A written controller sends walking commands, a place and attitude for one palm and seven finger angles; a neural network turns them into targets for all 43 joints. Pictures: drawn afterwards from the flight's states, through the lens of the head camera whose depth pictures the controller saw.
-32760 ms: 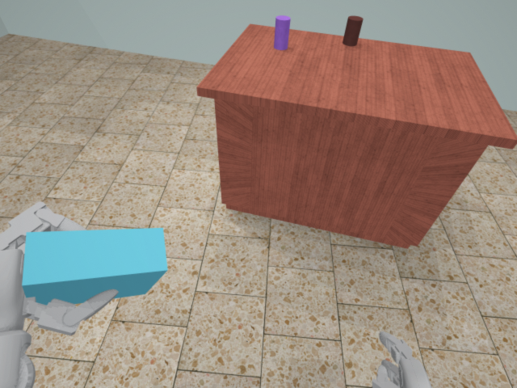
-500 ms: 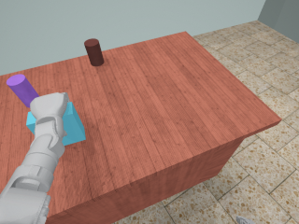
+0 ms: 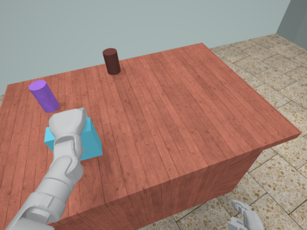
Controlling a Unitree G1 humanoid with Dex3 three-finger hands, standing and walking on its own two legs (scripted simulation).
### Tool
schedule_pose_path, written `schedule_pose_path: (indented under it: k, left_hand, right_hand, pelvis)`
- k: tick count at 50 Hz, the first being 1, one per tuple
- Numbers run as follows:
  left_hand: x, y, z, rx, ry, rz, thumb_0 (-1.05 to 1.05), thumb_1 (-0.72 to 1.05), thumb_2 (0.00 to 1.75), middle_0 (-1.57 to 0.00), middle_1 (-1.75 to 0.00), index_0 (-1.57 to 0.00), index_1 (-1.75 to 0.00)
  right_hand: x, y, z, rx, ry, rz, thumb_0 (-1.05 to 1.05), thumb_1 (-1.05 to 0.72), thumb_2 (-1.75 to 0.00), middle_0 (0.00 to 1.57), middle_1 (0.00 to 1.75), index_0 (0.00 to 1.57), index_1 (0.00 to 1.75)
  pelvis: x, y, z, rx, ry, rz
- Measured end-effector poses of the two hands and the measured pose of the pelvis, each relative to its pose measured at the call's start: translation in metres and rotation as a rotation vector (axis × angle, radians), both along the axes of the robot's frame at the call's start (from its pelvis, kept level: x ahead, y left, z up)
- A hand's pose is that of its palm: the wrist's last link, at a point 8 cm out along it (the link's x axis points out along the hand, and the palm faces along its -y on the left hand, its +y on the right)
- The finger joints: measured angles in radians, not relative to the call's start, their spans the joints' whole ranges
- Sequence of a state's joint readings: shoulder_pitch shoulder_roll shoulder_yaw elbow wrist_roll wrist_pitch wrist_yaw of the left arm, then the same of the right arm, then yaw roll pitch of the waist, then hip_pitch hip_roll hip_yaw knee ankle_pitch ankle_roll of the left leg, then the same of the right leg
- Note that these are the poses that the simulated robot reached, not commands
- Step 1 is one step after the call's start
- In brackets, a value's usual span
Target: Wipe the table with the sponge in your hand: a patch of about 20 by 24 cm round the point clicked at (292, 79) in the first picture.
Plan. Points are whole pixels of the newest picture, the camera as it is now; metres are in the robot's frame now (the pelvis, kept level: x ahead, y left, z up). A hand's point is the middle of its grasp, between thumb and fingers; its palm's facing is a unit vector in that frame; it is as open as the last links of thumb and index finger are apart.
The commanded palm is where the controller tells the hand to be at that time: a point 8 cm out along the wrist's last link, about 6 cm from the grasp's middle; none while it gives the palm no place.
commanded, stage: wipe back along the middle lane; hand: left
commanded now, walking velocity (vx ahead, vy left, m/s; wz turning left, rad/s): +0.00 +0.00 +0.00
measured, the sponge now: (79, 146) +0.34 +0.27 +0.00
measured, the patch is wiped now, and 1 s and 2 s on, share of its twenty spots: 0.45 0.60 0.75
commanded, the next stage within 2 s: slide across to the third lane in 0.76 s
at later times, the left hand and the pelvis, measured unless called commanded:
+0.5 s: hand (74, 150) +0.29 +0.25 +0.06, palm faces +0.03 -0.07 -1.00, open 9.7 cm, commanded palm +0.25 +0.23 +0.09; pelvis +0.00 -0.01 +0.00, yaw -1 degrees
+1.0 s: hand (77, 163) +0.26 +0.23 +0.05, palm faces +0.01 -0.07 -1.00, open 9.7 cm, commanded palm +0.23 +0.20 +0.10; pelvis -0.02 -0.02 +0.00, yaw -1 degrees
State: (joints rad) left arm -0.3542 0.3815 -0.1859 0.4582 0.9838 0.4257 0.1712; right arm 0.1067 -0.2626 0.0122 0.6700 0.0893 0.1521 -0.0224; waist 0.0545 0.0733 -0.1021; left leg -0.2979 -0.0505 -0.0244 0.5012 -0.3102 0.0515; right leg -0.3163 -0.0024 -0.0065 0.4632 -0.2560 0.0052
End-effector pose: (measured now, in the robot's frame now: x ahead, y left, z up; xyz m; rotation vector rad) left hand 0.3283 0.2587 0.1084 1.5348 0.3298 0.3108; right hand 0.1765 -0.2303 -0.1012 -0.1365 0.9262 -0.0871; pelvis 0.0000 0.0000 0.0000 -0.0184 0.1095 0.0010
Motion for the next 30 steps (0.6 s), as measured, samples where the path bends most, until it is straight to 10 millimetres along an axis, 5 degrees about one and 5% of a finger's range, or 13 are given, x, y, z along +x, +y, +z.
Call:
schedule_pose_path:
  k: [12, 30]
  left_hand:
    - [-0.015, -0.006, 0.000, -0.011, -0.001, 0.012, 0.01, -0.47, 1.10, -0.71, -1.45, -0.72, -1.47]
    - [-0.065, -0.020, 0.002, -0.056, -0.037, 0.018, 0.02, -0.46, 1.09, -0.69, -1.46, -0.74, -1.44]
  right_hand:
    - [0.021, 0.001, 0.009, 0.011, -0.064, 0.029, 0.01, -0.91, -0.90, 0.20, 0.30, 0.20, 0.30]
    - [0.029, -0.010, 0.023, 0.018, -0.147, 0.038, 0.01, -0.91, -0.90, 0.20, 0.29, 0.20, 0.30]
  pelvis:
    - [0.004, -0.007, 0.001, 0.004, -0.018, -0.006]
    - [-0.004, -0.014, 0.002, 0.010, -0.066, -0.022]
